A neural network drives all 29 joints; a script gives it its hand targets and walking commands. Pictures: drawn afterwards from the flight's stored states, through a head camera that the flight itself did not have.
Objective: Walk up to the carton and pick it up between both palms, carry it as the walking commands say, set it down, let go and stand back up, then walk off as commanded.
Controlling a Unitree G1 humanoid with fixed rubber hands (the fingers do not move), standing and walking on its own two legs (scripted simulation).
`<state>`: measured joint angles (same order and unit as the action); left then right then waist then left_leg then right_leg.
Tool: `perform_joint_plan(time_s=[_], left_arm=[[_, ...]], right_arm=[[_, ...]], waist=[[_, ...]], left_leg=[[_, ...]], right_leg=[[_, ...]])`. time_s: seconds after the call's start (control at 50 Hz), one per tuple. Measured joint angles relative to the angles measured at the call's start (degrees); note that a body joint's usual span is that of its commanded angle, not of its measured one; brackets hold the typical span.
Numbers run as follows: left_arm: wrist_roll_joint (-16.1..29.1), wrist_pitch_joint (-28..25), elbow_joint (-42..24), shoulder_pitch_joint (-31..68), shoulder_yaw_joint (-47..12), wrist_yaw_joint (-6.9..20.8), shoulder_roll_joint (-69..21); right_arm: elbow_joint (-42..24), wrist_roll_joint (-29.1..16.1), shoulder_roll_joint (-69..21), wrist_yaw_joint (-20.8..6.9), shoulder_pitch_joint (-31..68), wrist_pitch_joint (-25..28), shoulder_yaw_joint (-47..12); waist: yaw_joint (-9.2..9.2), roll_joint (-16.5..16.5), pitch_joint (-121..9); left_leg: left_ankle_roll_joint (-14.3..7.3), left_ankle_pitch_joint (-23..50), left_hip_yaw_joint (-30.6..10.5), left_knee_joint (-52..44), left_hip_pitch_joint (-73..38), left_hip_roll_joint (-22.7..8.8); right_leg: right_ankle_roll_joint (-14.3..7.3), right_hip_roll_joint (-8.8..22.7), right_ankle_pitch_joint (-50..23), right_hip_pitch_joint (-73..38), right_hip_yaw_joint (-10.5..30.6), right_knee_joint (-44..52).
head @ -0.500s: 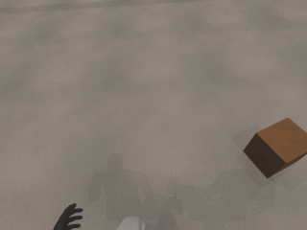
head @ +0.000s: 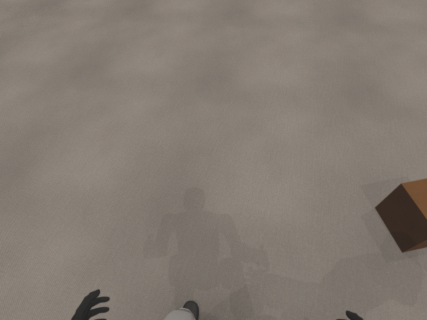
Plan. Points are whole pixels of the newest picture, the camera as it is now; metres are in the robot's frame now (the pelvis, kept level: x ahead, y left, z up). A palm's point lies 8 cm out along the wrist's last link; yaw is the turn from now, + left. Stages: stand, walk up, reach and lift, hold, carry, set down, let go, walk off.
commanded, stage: walk off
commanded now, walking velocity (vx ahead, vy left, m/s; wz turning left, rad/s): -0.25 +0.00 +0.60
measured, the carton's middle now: out of the picture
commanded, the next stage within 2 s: stand in 1.04 s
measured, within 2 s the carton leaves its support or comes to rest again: neither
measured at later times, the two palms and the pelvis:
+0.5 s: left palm out of the picture -0.09 +0.25 -0.11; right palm out of the picture +0.08 -0.25 -0.11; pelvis -0.10 -0.04 +0.00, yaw +23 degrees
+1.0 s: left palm out of the picture -0.26 +0.17 -0.12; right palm out of the picture +0.04 -0.28 -0.12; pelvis -0.20 -0.12 -0.01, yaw +40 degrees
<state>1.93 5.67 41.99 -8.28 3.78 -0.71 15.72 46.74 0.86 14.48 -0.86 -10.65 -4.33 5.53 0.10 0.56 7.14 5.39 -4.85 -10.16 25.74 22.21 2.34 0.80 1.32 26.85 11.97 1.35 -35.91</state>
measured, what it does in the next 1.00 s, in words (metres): walks backwards, turning left: left foot, then right foot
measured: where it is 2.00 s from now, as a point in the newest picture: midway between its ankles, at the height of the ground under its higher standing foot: outside the picture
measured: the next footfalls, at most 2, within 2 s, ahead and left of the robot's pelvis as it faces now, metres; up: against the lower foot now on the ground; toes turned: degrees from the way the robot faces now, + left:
left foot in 0.40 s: -0.07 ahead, +0.14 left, +0.00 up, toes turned +16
right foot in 0.66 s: -0.07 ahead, -0.21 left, +0.00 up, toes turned +24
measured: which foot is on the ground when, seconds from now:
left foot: down 0.00-0.00, up 0.02-0.38, down 0.40-0.66, up 0.68-0.94, down 0.96-1.00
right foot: down 0.00-0.40, up 0.42-0.64, down 0.66-0.98, up 1.00-1.00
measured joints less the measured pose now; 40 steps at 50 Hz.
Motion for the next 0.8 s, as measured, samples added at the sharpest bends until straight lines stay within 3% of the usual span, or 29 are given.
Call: perform_joint_plan(time_s=[0.06,0.14,0.2,0.26,0.36,0.4,0.44,0.5,0.58,0.62,0.66,0.68,0.7,0.74,0.8], left_arm=[[0.0,0.09,0.1,-0.18,-1.02,-0.02,-1.11],[0.0,0.08,-0.17,-0.17,-1.28,-0.07,-1.12],[0.0,-0.07,-1.0,1.47,-1.58,-0.15,-1.14],[-0.01,-1.32,-1.85,2.01,-1.72,-0.66,-1.17],[-0.01,-1.37,-1.81,1.16,-1.67,-0.85,-1.18],[-0.01,-1.36,-1.6,-0.08,-1.5,-0.82,-1.1],[-0.01,-0.69,-0.83,-0.27,-0.83,-0.81,-1.05],[0.0,0.23,-0.95,-0.37,-0.83,-0.36,-1.03],[0.0,0.24,-1.1,-0.37,-0.81,0.7,-0.97],[0.0,0.25,-1.14,-0.4,-0.79,0.76,-0.94],[0.0,0.24,-1.15,-0.64,-0.77,0.76,-0.68],[0.0,0.22,-1.1,-0.67,-0.67,0.76,-0.56],[0.0,0.2,-1.09,-0.66,-0.87,0.81,-0.67],[0.0,0.2,-1.08,-0.7,-1.07,0.82,-0.69],[-0.01,0.2,-1.11,-0.57,-1.07,0.3,-0.71]], right_arm=[[1.33,-0.05,0.4,0.87,-0.41,-0.18,0.01],[1.58,-0.05,0.44,0.26,-0.5,-0.56,-0.01],[2.65,-0.05,0.47,0.17,-1.5,-0.97,-0.01],[2.76,-0.06,0.51,-0.09,-1.45,-1.03,-0.03],[2.37,-0.07,0.54,-0.64,-0.04,0.12,-0.04],[1.7,-0.06,0.52,-0.75,0.41,0.83,-0.03],[1.23,-0.06,0.37,-0.8,1.3,1.19,-0.01],[0.58,-0.06,0.37,0.11,1.33,1.23,0.0],[0.08,-0.06,0.33,0.58,1.43,1.0,-0.02],[0.09,-0.05,0.31,0.64,1.41,0.76,-0.03],[0.07,-0.05,0.28,0.66,1.31,0.55,-0.03],[0.09,-0.05,0.3,0.85,1.34,0.54,0.0],[0.33,-0.05,0.33,1.2,1.0,0.3,0.0],[0.84,-0.05,0.37,1.25,0.31,-0.46,-0.01],[0.74,-0.06,0.4,0.02,0.2,-0.71,-0.04]], waist=[[0.09,1.78,0.2],[0.15,1.89,0.09],[0.18,1.96,-0.55],[0.24,2.03,-0.37],[0.25,1.83,1.69],[0.22,1.44,1.77],[0.33,0.25,3.16],[0.3,0.06,2.42],[0.18,0.35,1.36],[0.11,0.6,1.07],[0.07,0.93,0.4],[0.16,0.81,0.46],[0.22,1.21,0.68],[0.17,1.41,-0.03],[0.24,1.45,-0.59]], left_leg=[[0.16,-13.9,0.0,16.39,5.6,2.0],[0.16,-15.98,-0.11,40.4,9.06,2.9],[0.22,-16.08,-0.18,49.61,8.87,2.0],[0.38,-16.66,0.39,45.49,6.87,-0.99],[0.37,-17.21,1.5,22.04,0.76,-4.56],[0.15,-12.38,2.07,13.15,-2.45,-4.84],[-0.94,-11.5,2.02,13.42,-2.52,-3.78],[-1.79,-8.86,1.76,9.3,-2.46,-3.35],[-1.39,-4.35,1.62,4.95,-1.39,-3.32],[-0.64,-2.59,1.25,3.49,-0.67,-3.29],[0.5,-1.19,0.65,2.98,0.56,-2.98],[0.68,-3.78,0.62,4.81,1.66,-2.28],[0.7,-9.04,0.67,9.01,2.85,-1.71],[0.7,-14.67,0.73,21.39,6.17,-0.1],[0.69,-15.91,0.59,37.81,7.91,0.49]], right_leg=[[-1.55,0.68,-3.53,0.05,-2.18,-0.32],[-2.76,1.47,-4.75,0.18,-4.48,0.02],[-3.28,1.79,-4.92,0.75,-8.53,0.04],[-3.97,1.95,-5.29,1.7,-13.12,0.05],[-4.15,2.98,-5.96,1.97,-19.94,-0.41],[-3.7,3.81,-5.23,2.93,-21.24,-2.91],[-3.51,3.33,0.22,5.14,-16.5,-9.52],[-3.48,1.33,1.9,10.19,-7.57,-19.74],[-3.46,1.26,2.08,10.31,-1.79,-19.88],[-3.46,1.11,2.85,7.69,-0.66,-15.17],[-3.46,1.16,1.58,2.44,0.04,-3.66],[-1.52,1.74,-2.34,2.03,0.24,-1.49],[-0.26,2.07,-4.21,1.9,-0.48,-1.76],[0.28,3.0,-5.05,1.81,-2.18,-1.75],[0.21,3.44,-5.66,2.01,-4.06,-1.33]])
